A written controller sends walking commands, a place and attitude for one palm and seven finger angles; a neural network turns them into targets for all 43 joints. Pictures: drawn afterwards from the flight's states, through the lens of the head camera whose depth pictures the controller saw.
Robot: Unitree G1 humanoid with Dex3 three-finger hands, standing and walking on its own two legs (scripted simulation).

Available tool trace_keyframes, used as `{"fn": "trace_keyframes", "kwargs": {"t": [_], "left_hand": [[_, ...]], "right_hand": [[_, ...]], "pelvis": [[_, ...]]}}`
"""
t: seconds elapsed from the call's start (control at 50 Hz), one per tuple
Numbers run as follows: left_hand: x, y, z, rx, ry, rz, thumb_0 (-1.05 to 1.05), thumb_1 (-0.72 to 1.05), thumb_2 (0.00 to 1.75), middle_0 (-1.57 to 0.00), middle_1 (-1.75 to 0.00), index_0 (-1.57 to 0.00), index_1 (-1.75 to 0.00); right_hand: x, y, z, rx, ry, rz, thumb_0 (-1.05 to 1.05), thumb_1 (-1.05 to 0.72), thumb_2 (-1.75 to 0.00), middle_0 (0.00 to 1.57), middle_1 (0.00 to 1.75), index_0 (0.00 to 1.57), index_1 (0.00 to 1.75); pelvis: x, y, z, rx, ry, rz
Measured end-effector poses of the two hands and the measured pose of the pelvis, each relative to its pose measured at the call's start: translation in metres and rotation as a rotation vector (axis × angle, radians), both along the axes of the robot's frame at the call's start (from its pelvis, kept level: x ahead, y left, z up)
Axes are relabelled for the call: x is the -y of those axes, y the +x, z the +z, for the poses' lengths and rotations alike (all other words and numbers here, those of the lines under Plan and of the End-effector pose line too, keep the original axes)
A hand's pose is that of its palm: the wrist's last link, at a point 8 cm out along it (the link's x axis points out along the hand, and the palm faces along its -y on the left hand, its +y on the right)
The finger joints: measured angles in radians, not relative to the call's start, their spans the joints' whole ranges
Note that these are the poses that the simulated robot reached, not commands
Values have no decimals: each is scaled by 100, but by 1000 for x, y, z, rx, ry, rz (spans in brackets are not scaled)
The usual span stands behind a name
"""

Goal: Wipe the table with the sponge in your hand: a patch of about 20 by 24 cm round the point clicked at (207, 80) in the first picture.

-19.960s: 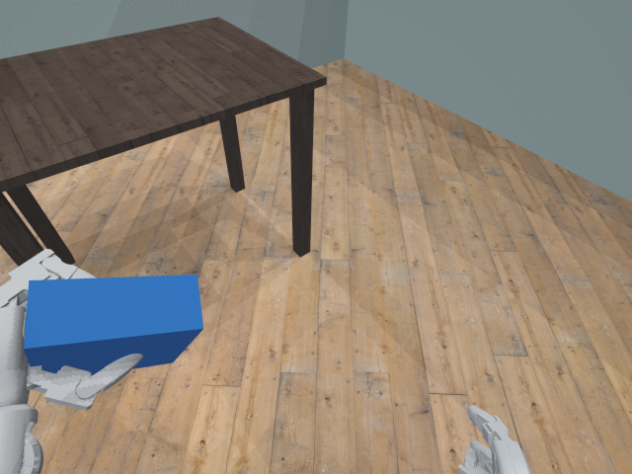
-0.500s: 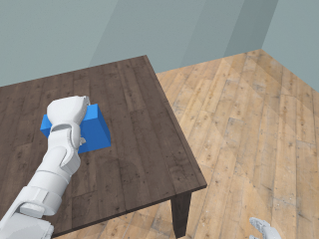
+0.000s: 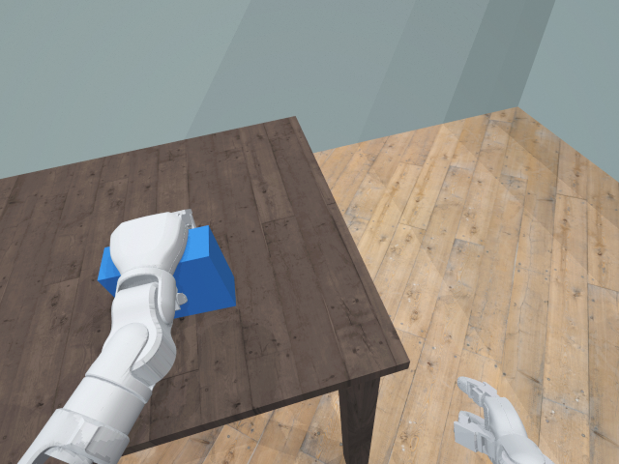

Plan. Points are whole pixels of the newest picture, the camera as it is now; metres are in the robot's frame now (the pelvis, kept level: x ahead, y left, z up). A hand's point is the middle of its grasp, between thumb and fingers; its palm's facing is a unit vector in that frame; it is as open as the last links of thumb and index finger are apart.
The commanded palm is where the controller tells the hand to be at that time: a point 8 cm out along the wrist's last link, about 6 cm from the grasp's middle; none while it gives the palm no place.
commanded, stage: wipe back along the middle lane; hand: left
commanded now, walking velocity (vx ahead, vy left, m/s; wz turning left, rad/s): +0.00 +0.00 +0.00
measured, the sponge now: (180, 286) +0.34 +0.23 +0.04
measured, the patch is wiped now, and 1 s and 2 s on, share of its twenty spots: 0.65 0.85 0.85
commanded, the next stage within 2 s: slide across to the third lane in 0.72 s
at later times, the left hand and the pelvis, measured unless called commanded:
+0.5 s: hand (179, 294) +0.29 +0.20 +0.09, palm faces +0.09 -0.06 -0.99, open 9.5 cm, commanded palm +0.24 +0.18 +0.12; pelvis +0.00 -0.01 +0.00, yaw -1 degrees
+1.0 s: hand (184, 320) +0.25 +0.18 +0.10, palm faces +0.11 -0.11 -0.99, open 9.4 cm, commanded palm +0.22 +0.16 +0.14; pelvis -0.02 -0.02 +0.00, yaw -2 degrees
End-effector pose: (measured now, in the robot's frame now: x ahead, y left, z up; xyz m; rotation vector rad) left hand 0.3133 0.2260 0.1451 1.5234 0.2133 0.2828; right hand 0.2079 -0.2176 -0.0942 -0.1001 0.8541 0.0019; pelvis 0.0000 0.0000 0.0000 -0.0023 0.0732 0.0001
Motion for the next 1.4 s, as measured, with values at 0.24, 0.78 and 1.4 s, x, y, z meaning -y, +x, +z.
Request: {"fn": "trace_keyframes", "kwargs": {"t": [0.24,0.78,1.4], "left_hand": [[14,-24,1,27,-14,-14,4,-43,106,-72,-142,-76,-140],[41,-80,4,78,-90,-38,4,-42,106,-70,-144,-76,-140],[70,-74,1,3,-28,-68,1,-45,107,-72,-144,-79,-137]], "right_hand": [[-1,1,-2,10,26,12,1,-91,-90,20,30,20,30],[8,5,9,84,64,30,1,-91,-90,20,30,20,30],[1,-5,6,83,86,58,2,-91,-90,20,29,20,30]], "pelvis": [[0,-1,-1,17,3,-5],[17,-11,-1,58,12,-29],[19,-31,0,93,19,0]]}}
